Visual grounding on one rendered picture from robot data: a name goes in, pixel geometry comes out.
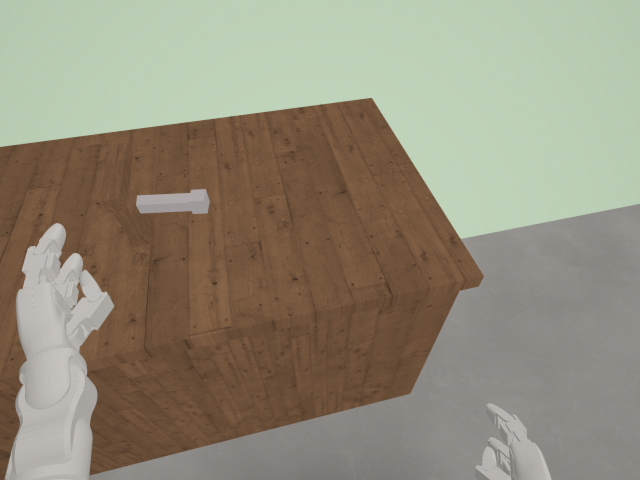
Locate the tap lever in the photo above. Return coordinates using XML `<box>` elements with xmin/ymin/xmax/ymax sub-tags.
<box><xmin>136</xmin><ymin>189</ymin><xmax>210</xmax><ymax>214</ymax></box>

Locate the left robot hand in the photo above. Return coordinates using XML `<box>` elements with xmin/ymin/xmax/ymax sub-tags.
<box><xmin>16</xmin><ymin>223</ymin><xmax>114</xmax><ymax>360</ymax></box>

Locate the counter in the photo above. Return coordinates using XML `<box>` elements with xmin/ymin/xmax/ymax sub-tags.
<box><xmin>0</xmin><ymin>98</ymin><xmax>484</xmax><ymax>480</ymax></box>

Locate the right robot hand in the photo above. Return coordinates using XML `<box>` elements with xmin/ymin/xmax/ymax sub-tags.
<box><xmin>476</xmin><ymin>403</ymin><xmax>552</xmax><ymax>480</ymax></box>

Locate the robot left forearm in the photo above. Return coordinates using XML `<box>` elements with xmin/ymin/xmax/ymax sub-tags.
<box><xmin>4</xmin><ymin>347</ymin><xmax>97</xmax><ymax>480</ymax></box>

